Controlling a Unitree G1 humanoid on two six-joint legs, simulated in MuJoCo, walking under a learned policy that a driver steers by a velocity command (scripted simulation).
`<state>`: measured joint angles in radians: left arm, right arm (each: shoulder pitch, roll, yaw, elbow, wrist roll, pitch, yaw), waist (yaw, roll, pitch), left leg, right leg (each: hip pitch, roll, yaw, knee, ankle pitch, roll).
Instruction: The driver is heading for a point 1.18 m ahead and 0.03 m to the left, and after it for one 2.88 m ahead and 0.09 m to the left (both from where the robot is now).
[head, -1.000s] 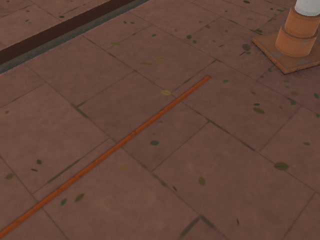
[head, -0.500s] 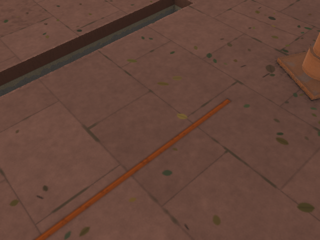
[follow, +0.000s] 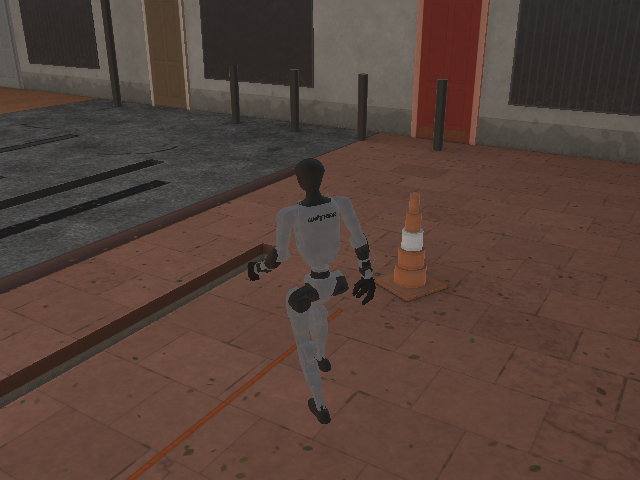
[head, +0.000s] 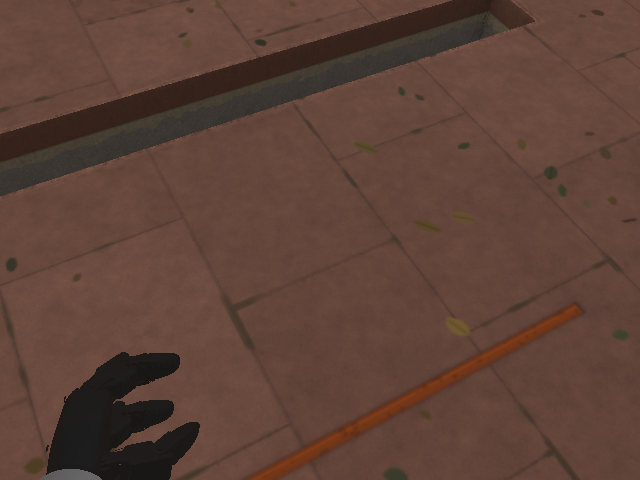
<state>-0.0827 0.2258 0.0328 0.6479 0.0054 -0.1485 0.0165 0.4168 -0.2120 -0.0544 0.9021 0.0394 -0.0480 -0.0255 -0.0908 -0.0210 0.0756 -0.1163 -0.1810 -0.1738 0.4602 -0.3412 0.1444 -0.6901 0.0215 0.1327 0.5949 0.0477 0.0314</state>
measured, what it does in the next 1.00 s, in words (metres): walks ahead: right foot, then left foot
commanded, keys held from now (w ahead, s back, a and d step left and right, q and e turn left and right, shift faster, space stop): q+shift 0.38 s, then shift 0.06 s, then e+shift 0.22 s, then w+e+shift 0.34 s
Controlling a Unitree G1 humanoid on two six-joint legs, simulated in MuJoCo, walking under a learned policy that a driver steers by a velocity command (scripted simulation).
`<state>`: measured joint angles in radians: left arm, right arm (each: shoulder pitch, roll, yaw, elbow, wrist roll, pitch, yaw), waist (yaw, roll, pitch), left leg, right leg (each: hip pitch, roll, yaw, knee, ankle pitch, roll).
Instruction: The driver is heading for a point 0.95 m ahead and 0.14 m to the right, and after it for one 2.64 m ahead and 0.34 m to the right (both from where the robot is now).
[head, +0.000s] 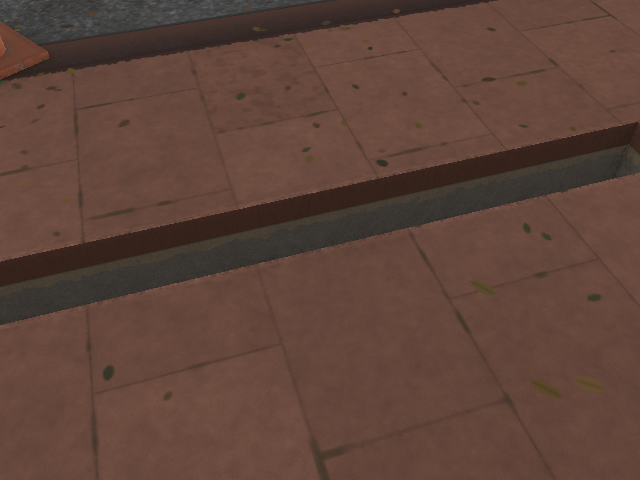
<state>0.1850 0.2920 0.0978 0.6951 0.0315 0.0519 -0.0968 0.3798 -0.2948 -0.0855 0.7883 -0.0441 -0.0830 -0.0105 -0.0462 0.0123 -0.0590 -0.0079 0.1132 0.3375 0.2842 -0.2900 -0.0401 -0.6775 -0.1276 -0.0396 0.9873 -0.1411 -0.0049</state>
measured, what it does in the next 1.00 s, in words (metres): walks ahead: right foot, then left foot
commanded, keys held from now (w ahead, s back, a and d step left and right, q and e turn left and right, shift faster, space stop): w+e+shift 0.40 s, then w+q+shift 0.60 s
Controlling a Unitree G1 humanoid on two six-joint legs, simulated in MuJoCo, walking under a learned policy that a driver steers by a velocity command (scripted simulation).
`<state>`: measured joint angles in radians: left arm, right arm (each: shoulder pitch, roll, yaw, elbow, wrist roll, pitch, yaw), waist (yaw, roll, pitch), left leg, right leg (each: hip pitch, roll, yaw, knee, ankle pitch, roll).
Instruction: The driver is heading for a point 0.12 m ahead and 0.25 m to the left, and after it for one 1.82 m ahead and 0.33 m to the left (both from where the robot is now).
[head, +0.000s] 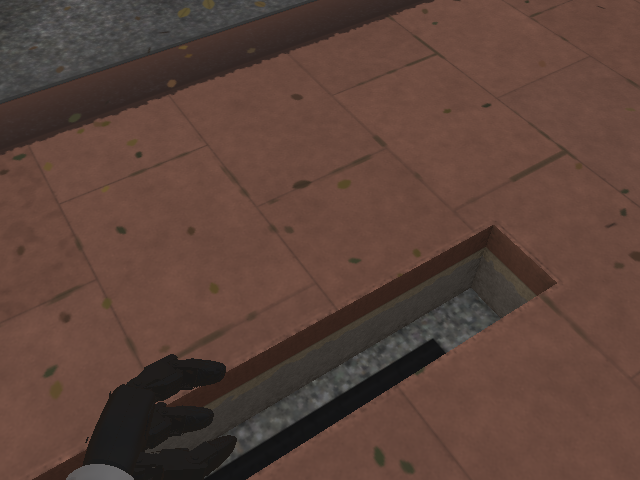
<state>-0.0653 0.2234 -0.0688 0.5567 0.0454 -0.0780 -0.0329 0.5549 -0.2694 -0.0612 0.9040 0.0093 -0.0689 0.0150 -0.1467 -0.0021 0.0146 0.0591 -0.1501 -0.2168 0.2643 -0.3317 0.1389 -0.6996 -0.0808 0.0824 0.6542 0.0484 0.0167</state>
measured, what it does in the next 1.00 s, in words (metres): walks ahead, turning left: right foot, then left foot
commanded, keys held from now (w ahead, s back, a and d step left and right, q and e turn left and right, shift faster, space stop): w+q+shift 0.58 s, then w+shift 0.08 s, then w+e+shift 0.34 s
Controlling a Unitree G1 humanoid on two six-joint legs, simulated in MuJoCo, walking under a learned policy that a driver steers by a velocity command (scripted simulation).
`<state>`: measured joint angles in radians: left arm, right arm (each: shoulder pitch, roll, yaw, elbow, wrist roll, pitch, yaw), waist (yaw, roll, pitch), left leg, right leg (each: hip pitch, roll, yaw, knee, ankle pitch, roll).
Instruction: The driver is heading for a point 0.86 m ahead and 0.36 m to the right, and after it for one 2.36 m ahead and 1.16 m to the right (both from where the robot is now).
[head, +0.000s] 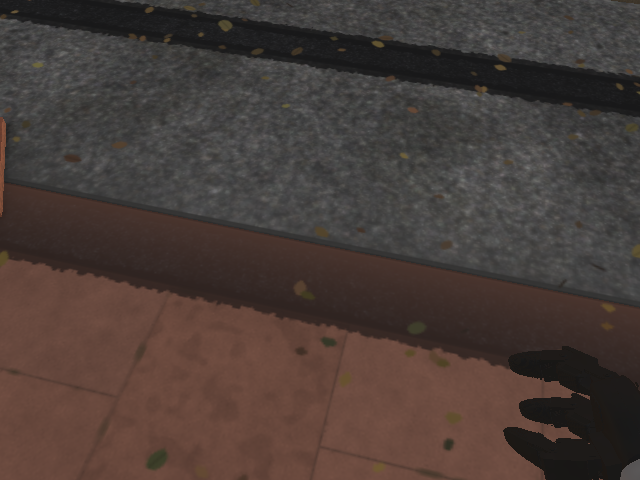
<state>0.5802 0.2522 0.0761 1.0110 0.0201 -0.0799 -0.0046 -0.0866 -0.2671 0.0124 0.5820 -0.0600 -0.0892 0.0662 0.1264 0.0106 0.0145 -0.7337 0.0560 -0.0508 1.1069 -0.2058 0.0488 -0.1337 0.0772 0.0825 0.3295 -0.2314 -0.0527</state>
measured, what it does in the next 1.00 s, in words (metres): walks ahead, turning right: left foot, then right foot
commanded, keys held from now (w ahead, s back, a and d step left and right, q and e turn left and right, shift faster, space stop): w+e+shift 0.82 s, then e+shift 0.18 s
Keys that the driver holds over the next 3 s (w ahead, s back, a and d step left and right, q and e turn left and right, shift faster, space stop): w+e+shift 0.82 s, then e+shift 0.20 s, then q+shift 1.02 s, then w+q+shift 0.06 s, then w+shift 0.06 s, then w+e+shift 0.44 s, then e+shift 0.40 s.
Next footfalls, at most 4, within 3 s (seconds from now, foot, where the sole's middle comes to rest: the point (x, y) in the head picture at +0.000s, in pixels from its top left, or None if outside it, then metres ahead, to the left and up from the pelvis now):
0.16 left None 0.34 0.16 -0.78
0.58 right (433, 393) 0.69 -0.14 -0.78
0.98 left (485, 249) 1.12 -0.28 -0.78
1.36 right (570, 303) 0.98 -0.48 -0.78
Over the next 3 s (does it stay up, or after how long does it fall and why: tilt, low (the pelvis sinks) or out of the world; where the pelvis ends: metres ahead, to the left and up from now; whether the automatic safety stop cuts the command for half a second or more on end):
stays up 1.44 -0.45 -0.04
